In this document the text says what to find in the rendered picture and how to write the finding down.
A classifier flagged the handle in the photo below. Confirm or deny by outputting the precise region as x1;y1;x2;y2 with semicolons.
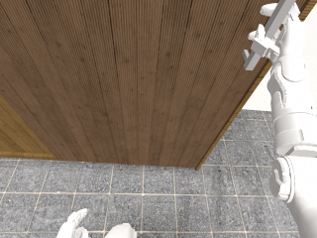
242;0;296;70

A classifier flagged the wardrobe door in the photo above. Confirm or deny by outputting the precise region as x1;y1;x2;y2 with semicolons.
0;0;306;169
0;94;52;154

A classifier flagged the robot left hand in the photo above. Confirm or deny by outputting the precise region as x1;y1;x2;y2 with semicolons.
55;208;91;238

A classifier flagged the left robot thigh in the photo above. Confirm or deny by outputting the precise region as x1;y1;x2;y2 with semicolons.
104;224;138;238

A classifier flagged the right robot upper arm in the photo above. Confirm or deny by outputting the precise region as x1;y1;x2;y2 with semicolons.
269;156;317;238

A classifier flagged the robot right hand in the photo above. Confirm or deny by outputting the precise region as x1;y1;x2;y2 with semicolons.
248;3;306;65

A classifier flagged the right robot forearm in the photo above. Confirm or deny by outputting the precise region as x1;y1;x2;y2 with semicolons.
266;55;317;158

